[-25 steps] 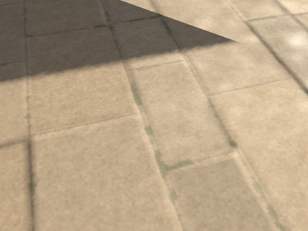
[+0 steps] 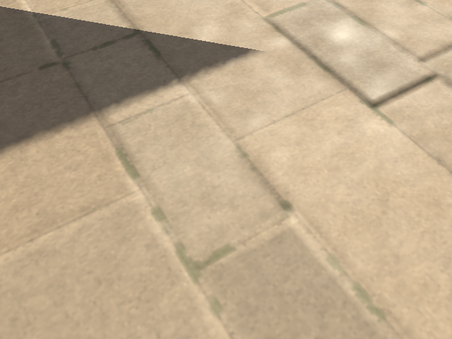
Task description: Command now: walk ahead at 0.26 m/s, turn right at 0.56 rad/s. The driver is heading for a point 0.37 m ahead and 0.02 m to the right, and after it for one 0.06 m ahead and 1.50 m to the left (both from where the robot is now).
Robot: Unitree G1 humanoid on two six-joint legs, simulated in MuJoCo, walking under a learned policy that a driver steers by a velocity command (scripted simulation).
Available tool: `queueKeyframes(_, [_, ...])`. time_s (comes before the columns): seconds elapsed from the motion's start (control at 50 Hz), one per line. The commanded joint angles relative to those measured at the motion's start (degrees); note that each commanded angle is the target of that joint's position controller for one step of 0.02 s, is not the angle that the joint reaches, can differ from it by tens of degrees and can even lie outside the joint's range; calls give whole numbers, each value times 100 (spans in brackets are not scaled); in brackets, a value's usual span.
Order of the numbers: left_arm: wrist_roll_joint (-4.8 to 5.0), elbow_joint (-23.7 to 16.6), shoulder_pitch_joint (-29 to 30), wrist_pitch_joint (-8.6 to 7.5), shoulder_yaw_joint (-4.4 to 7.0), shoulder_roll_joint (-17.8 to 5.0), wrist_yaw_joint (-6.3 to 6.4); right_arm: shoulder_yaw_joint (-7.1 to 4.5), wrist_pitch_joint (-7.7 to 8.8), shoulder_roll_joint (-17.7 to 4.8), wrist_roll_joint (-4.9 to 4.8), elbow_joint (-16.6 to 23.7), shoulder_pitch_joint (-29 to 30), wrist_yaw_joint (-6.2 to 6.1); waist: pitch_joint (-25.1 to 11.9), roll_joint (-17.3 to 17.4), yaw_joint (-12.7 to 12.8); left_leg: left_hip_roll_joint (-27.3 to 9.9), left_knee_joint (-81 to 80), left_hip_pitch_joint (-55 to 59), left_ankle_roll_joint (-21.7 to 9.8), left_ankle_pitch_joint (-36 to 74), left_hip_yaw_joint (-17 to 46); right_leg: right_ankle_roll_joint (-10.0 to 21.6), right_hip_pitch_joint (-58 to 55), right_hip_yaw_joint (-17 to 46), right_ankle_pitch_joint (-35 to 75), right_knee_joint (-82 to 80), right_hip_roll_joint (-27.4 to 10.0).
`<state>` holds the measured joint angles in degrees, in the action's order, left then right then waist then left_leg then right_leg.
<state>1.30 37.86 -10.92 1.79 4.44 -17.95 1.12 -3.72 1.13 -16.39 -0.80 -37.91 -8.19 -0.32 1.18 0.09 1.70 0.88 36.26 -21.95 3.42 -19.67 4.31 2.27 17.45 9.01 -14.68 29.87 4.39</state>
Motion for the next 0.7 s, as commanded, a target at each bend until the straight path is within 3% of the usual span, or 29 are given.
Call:
queueKeyframes(0.02, [-3,-451,321,-106,147,-708,-5,-249,294,-553,-47,313,-342,26,-404,-783,-424,34,-1198,1417,-275,517,-199,679,589,1594,-1985,-708,-858])
queueKeyframes(0.04, [-32,-514,364,-140,34,-345,-6,-334,331,-832,22,234,-924,-32,-595,-184,-634,-897,-1576,2312,-566,-122,736,331,1349,1131,-2259,481,-497])
queueKeyframes(0.06, [31,-798,466,-215,-35,-80,-12,-434,333,-1374,230,136,-1375,-16,-461,1188,-616,-2109,-2368,2648,-1268,-1822,2907,75,2695,90,-2210,2051,263])
queueKeyframes(0.08, [59,-869,493,-294,63,-460,-10,-431,404,-1324,288,171,-1138,27,-5,1224,-468,-2499,-2666,2162,-1699,-2580,3728,3,3161,242,-1825,2947,-255])
queueKeyframes(0.1, [51,-748,408,-299,158,-750,-30,-331,429,-938,159,227,-864,-5,291,968,-368,-2262,-2614,2054,-1603,-2470,3116,-42,3314,181,-1333,3265,-429])
queueKeyframes(0.12, [6,-590,228,-286,191,-768,-44,-272,432,-744,87,261,-727,-39,297,809,-308,-1940,-2581,2078,-1388,-1926,2456,-133,3249,73,-946,3409,-496])
queueKeyframes(0.18, [0,-543,335,-343,136,-451,-147,-207,462,-613,125,163,-886,-109,273,702,-440,-1543,-2684,2045,-1128,-110,1066,-285,3155,-153,91,3660,-675])
queueKeyframes(0.3, [11,-697,879,-366,8,-131,-283,-232,432,-755,137,-124,-1201,-100,331,611,-646,-1469,-2749,2213,-1181,1459,-225,-494,3064,-509,965,2472,-810])
queueKeyframes(0.38, [26,-829,1432,-421,-94,35,-454,-276,379,-966,39,-343,-1375,-97,548,529,-813,-1558,-2747,2244,-1131,1854,-775,-331,2539,-996,1158,1311,-800])
queueKeyframes(0.42, [4,-898,1555,-470,-123,111,-508,-253,311,-965,-39,-521,-1535,-65,607,476,-742,-1597,-2471,2201,-1133,3205,-865,-119,1931,-1189,834,745,-585])
queueKeyframes(0.46, [-69,-802,1008,-528,16,-165,-508,-273,259,-1161,-121,-650,-1543,-68,83,746,-267,-1596,-1602,2372,-1024,5694,-906,205,775,-1374,690,320,-164])
queueKeyframes(0.48, [-91,-528,135,-546,149,-417,-465,-252,252,-1179,-159,-668,-1414,-78,-423,713,260,-1431,-731,2192,-868,6136,-1029,430,-418,-1402,1413,-193,-30])
queueKeyframes(0.5, [-164,-317,-572,-517,256,-714,-349,-189,309,-1065,-141,-621,-1370,-81,-870,654,629,-1185,280,1328,-630,5432,-1066,595,-1870,-1083,2534,-274,-344])
queueKeyframes(0.52, [-361,-214,-1198,-448,305,-1280,-191,43,386,-387,174,-364,-1593,-9,-1954,-928,484,-433,2604,-610,-250,93,-1007,1263,-4234,780,5734,557,-2205])
queueKeyframes(0.54, [-396,-290,-1222,-433,208,-1123,-174,89,415,-497,-9,-671,-2230,29,-3462,-1220,484,175,4128,-995,-89,-2252,388,2198,-4718,2464,5877,136,-3376])
queueKeyframes(0.56, [-329,-285,-983,-405,155,-835,-194,-117,385,-1088,-208,-659,-1662,17,-2946,-611,643,-153,4221,-1089,-96,-1891,719,1880,-3913,1438,5676,-111,-2874])
queueKeyframes(0.58, [-215,-177,-542,-437,83,-631,-206,-79,337,-933,-246,-465,-1236,-6,-1917,-651,368,-393,3831,-1472,-108,-1562,388,1583,-3166,737,5141,-294,-2538])
queueKeyframes(0.6, [-142,-101,-182,-483,10,-393,-213,-49,259,-746,-136,-536,-1154,-81,-1270,-314,120,-590,3450,-1420,-39,-1203,184,1357,-2309,354,4589,-575,-2244])
queueKeyframes(0.62, [-137,-70,114,-520,-29,-233,-227,-81,132,-718,-50,-591,-1269,-131,-963,-400,-121,-712,3227,-1006,12,-890,108,1249,-1555,23,4215,-863,-2085])
queueKeyframes(0.66, [-273,6,521,-602,-21,-196,-257,-76,-101,-481,-40,-732,-1696,-181,-780,-545,-443,-656,3135,-122,142,-427,-45,1236,-434,-515,3895,-1354,-1973])
queueKeyframes(0.7, [-313,83,822,-654,12,-292,-211,-102,-222,-452,-23,-573,-1579,-243,-530,-667,-540,-637,2780,-172,216,-232,-122,1257,-92,-868,3652,-1583,-1982])
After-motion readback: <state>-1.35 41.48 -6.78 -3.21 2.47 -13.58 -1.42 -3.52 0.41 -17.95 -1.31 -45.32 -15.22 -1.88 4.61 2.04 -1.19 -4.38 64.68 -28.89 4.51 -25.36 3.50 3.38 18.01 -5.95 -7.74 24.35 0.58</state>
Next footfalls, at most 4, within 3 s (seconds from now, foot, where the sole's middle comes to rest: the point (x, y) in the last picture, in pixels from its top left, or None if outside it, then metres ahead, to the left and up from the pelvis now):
0.04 left None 0.07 0.13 -0.77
0.50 right None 0.32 -0.20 -0.77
0.98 left None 0.39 0.05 -0.77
1.46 right None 0.41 -0.18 -0.77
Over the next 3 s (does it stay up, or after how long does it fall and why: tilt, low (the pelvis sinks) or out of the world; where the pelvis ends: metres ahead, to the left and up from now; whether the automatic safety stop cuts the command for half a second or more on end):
stays up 0.31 0.03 0.01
